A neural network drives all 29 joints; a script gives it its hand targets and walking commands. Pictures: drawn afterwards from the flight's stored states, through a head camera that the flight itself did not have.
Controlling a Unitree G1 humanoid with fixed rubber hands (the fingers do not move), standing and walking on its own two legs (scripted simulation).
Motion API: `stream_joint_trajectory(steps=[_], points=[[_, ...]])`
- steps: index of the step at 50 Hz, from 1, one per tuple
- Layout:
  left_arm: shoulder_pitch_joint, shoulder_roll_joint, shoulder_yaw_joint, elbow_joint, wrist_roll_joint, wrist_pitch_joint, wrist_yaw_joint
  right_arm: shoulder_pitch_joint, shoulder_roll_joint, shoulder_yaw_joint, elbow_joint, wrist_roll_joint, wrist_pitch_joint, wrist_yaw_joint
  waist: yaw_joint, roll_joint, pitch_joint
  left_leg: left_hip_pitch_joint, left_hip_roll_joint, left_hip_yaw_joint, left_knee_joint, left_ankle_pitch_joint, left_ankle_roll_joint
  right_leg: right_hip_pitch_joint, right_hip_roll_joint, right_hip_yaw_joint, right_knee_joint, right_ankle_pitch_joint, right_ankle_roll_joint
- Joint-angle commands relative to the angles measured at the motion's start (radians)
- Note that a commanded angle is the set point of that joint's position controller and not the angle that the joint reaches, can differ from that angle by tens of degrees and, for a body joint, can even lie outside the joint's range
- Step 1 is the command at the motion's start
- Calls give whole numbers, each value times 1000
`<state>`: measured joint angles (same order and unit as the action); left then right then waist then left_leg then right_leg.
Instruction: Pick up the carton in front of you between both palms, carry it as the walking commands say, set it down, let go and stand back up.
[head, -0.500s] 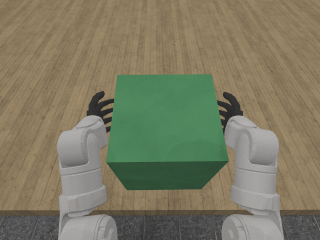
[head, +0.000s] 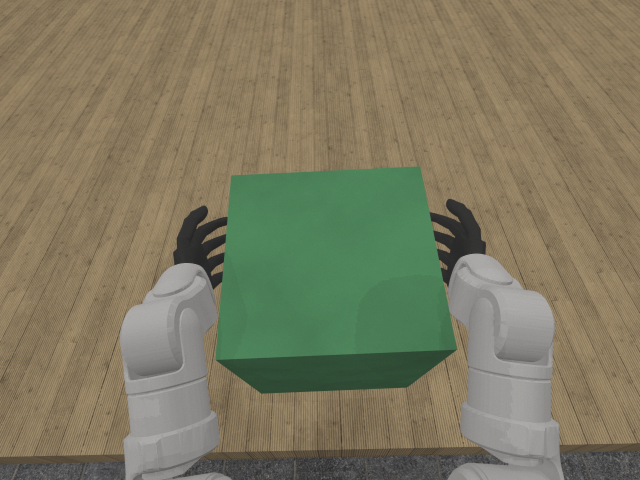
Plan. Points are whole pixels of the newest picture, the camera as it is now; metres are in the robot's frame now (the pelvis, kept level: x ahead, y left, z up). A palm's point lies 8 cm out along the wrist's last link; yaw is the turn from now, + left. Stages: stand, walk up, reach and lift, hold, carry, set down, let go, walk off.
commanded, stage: carry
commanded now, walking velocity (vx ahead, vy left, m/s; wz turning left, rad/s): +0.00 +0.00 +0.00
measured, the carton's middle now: (330, 295) +0.35 -0.01 +0.03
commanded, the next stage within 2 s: none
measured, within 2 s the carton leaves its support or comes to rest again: neither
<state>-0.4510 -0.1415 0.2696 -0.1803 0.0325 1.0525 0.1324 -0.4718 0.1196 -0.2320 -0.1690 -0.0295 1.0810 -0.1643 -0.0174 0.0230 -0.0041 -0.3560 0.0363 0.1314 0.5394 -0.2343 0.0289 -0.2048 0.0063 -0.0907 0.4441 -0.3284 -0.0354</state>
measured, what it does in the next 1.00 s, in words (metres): stands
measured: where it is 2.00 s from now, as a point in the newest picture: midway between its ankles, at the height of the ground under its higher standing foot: outside the picture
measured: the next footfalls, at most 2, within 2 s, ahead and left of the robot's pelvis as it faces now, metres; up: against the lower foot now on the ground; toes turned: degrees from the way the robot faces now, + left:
none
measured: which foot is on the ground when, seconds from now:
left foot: down 0.00-1.00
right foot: down 0.00-1.00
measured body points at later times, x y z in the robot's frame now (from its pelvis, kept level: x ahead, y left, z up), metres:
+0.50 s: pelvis +0.00 +0.00 -0.01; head +0.00 +0.00 +0.44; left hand +0.35 +0.15 +0.10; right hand +0.34 -0.16 +0.10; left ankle -0.01 +0.11 -0.74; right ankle -0.08 -0.08 -0.74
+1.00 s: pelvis -0.04 +0.02 -0.01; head -0.07 +0.02 +0.44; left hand +0.30 +0.16 +0.11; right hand +0.29 -0.14 +0.11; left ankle -0.01 +0.11 -0.74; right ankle -0.08 -0.08 -0.74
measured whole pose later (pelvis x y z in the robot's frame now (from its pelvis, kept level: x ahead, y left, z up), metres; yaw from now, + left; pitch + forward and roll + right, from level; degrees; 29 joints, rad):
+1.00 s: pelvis -0.04 +0.02 -0.01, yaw -1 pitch +1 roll +0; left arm -0.50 -0.12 0.27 0.06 0.06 1.08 0.15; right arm -0.49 0.11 -0.28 0.05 -0.06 1.09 -0.16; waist 0.01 0.00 -0.10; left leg -0.33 0.03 0.14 0.53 -0.22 0.04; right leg -0.23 -0.02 -0.12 0.54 -0.34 -0.03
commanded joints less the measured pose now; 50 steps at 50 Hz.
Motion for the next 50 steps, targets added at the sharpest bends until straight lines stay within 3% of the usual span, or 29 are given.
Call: stream_joint_trajectory(steps=[1,2,4,7,9,14,20,25,37,50], points=[[-462,-671,-622,11,-141,20,-19,-550,744,659,-41,196,-6,43,59,-226,-468,-92,-4,-6,44,-100,-33,472,-270,138,112,1421,-67],[-483,-675,-624,3,-146,19,-21,-564,753,653,-30,194,-5,43,56,-201,-450,-62,-5,-9,15,-64,-35,432,-259,136,112,1367,-67],[-539,-684,-633,0,-156,17,-24,-564,758,628,14,180,-7,41,39,-161,-424,54,9,-6,-43,136,-38,315,-216,97,118,1216,-35],[-570,-705,-641,14,-174,12,-24,-563,756,604,45,163,-13,35,41,-71,-456,205,62,-42,51,468,-12,183,-176,82,119,982,11],[-590,-716,-647,20,-184,10,-20,-556,753,590,57,156,-17,31,36,-40,-464,214,83,-55,58,529,1,175,-159,79,107,871,11],[-587,-730,-636,75,-188,15,-14,-551,734,562,75,138,-15,24,34,-51,-449,194,76,-55,32,426,-4,191,-170,86,94,886,-2],[-587,-742,-610,119,-172,18,-8,-566,741,550,102,136,-12,24,29,-34,-459,235,117,-82,48,565,14,141,-153,70,95,715,1],[-598,-751,-597,136,-159,16,-4,-592,752,551,107,145,-16,25,27,-37,-454,214,119,-88,48,453,14,133,-163,71,93,655,-11],[-617,-737,-585,145,-147,19,9,-613,737,541,121,148,-12,20,25,-9,-394,196,135,-126,-47,288,21,35,-144,83,33,211,-10],[-636,-747,-564,186,-145,22,13,-626,741,514,153,132,-6,13,23,-19,-375,179,128,-126,-72,232,20,-2,-152,89,6,166,-10]])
